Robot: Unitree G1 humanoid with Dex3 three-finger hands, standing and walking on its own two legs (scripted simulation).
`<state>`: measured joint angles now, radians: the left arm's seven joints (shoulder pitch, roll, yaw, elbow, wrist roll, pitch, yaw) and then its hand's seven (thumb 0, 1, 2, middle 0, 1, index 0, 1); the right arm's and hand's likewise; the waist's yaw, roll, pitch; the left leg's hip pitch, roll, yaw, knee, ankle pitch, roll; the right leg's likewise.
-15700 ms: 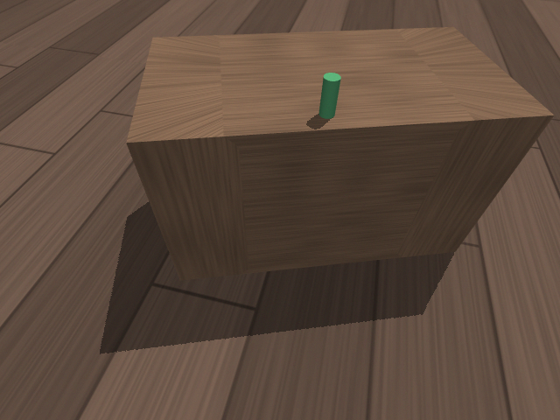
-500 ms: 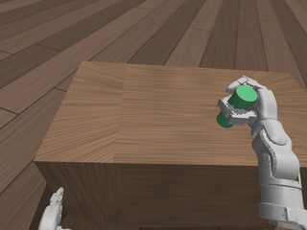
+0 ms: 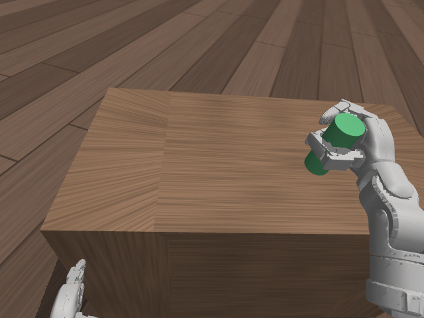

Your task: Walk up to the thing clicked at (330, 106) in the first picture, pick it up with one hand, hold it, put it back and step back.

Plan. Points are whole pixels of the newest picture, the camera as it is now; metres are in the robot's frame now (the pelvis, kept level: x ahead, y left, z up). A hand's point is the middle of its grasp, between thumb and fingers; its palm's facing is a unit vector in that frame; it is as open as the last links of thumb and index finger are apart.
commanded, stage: hold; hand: right
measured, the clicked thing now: (331, 146) +0.34 -0.17 +0.21
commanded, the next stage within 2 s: none
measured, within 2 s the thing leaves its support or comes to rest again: neither
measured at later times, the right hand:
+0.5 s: hand (331, 145) +0.33 -0.17 +0.22, palm faces +0.03 +1.00 -0.02, open 6.2 cm
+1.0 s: hand (331, 154) +0.32 -0.17 +0.21, palm faces +0.03 +1.00 -0.02, open 6.2 cm
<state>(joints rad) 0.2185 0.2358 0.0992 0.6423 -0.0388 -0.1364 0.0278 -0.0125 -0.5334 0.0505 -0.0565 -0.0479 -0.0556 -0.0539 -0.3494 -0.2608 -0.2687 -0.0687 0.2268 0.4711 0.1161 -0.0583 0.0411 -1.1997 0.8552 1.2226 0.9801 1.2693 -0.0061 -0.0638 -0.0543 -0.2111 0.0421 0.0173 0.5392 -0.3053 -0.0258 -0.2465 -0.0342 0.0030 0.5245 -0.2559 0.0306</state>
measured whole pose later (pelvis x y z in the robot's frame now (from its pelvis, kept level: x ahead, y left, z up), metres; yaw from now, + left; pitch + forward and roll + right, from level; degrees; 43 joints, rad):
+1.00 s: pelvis -0.01 +0.00 +0.00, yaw +0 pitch -2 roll +0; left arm 0.21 0.23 0.10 0.70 -0.03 -0.19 0.03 -0.01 -0.54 0.06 -0.06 -0.05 -0.05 -0.05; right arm -0.27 -0.26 -0.28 -0.12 0.24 0.49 0.14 -0.06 0.04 -1.20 0.85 1.23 0.98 1.27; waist 0.00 -0.07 -0.05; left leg -0.20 0.04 0.02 0.54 -0.30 -0.03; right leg -0.24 -0.03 0.01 0.53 -0.25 0.03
